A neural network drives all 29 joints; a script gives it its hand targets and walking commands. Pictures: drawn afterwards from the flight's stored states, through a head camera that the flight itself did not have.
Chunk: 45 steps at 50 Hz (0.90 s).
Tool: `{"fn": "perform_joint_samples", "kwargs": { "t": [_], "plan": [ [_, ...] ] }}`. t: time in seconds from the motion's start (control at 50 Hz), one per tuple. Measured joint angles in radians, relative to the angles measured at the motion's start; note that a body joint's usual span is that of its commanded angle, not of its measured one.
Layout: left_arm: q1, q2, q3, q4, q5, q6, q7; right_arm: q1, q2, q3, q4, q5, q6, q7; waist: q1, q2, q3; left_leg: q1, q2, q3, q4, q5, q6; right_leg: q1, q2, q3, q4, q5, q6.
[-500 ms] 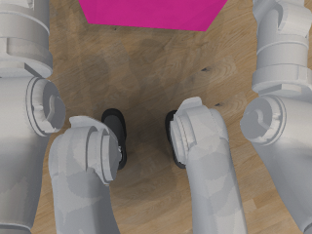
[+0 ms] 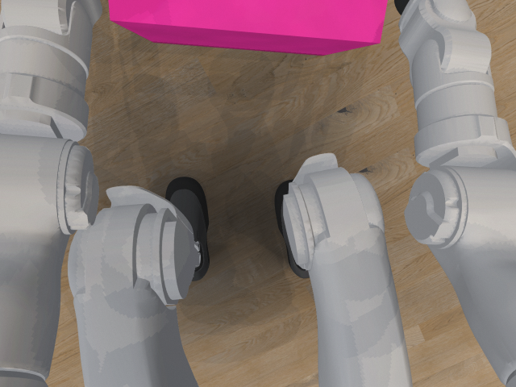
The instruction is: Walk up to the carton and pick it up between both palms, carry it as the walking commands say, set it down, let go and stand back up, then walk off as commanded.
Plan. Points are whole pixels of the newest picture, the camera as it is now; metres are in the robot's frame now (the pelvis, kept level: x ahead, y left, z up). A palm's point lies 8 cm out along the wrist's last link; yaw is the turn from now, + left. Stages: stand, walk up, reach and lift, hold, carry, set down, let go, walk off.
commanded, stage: set down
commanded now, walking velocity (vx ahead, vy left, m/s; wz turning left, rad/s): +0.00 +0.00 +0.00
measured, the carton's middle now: out of the picture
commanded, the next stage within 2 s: none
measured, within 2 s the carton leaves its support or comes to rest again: neither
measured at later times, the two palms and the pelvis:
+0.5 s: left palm out of the picture +0.56 +0.14 -0.20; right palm out of the picture +0.51 -0.22 -0.19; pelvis +0.00 -0.01 -0.01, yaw +0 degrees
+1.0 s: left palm out of the picture +0.57 +0.15 -0.20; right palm out of the picture +0.52 -0.23 -0.20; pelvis +0.01 +0.00 -0.01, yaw -1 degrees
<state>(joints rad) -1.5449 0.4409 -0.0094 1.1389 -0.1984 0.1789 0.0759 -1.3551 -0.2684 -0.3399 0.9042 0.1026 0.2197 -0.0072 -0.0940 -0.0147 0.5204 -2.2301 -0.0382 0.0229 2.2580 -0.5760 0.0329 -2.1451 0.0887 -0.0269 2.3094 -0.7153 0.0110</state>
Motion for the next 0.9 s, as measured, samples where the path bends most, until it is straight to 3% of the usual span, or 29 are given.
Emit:
{"fn": "perform_joint_samples", "kwargs": {
  "t": [0.28, 0.56, 0.74, 0.9],
  "plan": [
    [-0.018, 0.002, 0.005, 0.075, 0.002, -0.032, -0.005, -0.021, 0.008, 0.011, 0.064, 0.012, -0.029, -0.026, 0.005, -0.014, -0.002, 0.001, 0.005, -0.015, 0.038, -0.017, -0.016, -0.004, 0.003, -0.021, 0.037, -0.009, -0.020],
    [-0.010, 0.009, 0.017, 0.077, 0.005, -0.048, -0.016, -0.036, 0.013, 0.015, 0.106, 0.001, -0.070, -0.032, -0.005, -0.017, 0.000, 0.001, 0.006, -0.010, 0.042, -0.016, -0.015, -0.004, 0.000, -0.017, 0.042, -0.010, -0.017],
    [0.000, 0.012, 0.003, 0.061, -0.019, -0.084, -0.005, -0.053, -0.003, 0.077, 0.152, 0.035, -0.123, -0.071, -0.007, -0.019, 0.000, 0.000, 0.006, -0.006, 0.024, -0.013, -0.014, -0.006, -0.002, -0.012, 0.025, -0.006, -0.013],
    [0.001, 0.021, 0.018, 0.054, -0.010, -0.095, -0.008, -0.094, -0.008, 0.088, 0.194, 0.058, -0.131, -0.087, -0.004, -0.033, -0.009, -0.013, 0.023, -0.005, 0.034, -0.024, -0.010, -0.028, -0.017, -0.026, 0.027, -0.002, -0.031]
  ]
}}
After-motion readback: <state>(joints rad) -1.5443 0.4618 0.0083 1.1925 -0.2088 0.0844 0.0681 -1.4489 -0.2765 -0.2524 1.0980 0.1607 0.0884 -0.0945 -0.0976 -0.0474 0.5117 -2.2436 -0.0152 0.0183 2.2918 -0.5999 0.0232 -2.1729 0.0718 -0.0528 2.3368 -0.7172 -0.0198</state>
